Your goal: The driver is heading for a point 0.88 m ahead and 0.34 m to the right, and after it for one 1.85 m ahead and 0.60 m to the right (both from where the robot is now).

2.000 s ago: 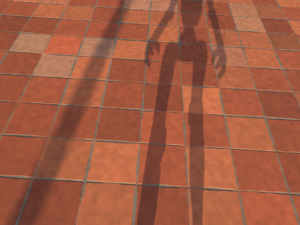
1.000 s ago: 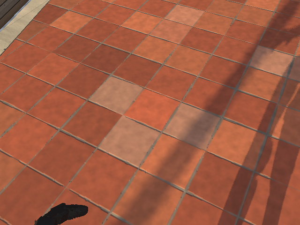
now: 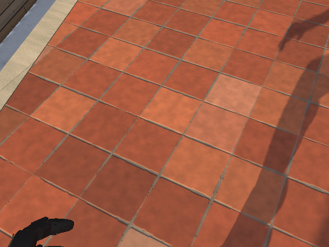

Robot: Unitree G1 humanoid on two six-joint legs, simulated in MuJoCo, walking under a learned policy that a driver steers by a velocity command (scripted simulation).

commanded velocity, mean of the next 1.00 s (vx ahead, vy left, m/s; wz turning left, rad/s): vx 0.51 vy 0.00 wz -0.91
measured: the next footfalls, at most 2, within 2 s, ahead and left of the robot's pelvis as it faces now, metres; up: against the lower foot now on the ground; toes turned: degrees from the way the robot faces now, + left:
right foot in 0.06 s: +0.25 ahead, -0.04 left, +0.00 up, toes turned -9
left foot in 0.46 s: +0.70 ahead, +0.00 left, +0.00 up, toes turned -33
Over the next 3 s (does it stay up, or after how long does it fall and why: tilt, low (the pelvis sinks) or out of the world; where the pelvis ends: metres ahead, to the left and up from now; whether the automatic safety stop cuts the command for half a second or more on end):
stays up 1.23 -0.75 0.02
